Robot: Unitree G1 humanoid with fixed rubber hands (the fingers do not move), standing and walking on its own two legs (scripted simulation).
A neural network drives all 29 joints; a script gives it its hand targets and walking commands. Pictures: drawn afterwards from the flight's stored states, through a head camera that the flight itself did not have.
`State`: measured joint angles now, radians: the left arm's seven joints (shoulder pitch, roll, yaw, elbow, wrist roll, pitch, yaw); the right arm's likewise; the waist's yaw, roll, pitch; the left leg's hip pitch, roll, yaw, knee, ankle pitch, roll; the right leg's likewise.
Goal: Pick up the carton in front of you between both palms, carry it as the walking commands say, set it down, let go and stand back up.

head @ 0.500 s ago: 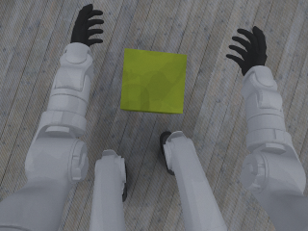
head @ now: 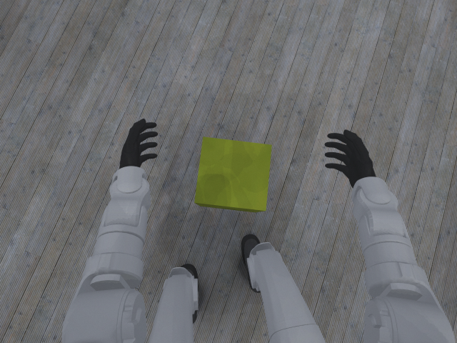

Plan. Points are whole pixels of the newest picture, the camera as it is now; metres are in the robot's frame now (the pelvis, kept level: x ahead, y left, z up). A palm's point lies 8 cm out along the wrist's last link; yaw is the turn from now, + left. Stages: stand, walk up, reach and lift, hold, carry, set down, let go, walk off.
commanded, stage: let go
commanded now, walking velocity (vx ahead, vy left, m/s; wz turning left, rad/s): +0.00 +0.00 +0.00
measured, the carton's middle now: (232, 178) +0.42 -0.08 -0.56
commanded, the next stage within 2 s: stand in 1.06 s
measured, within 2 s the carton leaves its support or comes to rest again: neither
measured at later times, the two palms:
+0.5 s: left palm (49, 257) +0.29 +0.21 +0.00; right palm (399, 257) +0.21 -0.23 +0.02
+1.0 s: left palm (1, 303) +0.25 +0.25 +0.02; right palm (392, 253) +0.22 -0.22 +0.03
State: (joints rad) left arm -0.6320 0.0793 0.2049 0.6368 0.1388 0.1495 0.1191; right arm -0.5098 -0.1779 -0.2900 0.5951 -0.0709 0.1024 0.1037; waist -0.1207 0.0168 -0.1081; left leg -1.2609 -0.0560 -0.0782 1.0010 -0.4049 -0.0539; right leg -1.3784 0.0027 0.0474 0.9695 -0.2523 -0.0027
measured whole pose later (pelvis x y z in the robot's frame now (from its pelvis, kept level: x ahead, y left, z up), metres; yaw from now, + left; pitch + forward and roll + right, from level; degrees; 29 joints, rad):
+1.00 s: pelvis +0.07 +0.03 +0.09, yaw -4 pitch -2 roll -1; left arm 0.23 0.20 0.02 0.48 -0.01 0.07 -0.02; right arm 0.23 -0.23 -0.04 0.39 -0.02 0.18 0.03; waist 0.00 0.03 0.04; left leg -0.07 -0.01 -0.05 0.47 -0.36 0.01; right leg -0.19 0.01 0.07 0.45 -0.22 0.03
